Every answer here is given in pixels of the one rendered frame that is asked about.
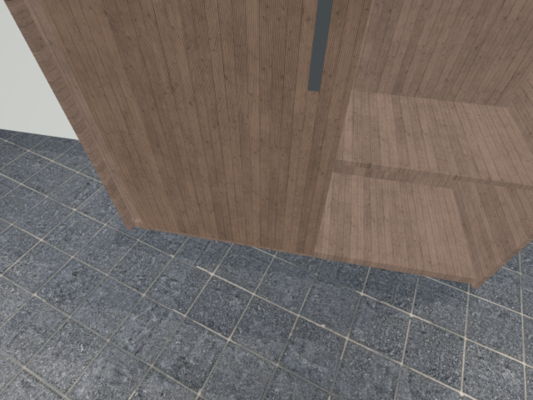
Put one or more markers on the handle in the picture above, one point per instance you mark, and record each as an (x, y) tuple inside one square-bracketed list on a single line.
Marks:
[(323, 16)]

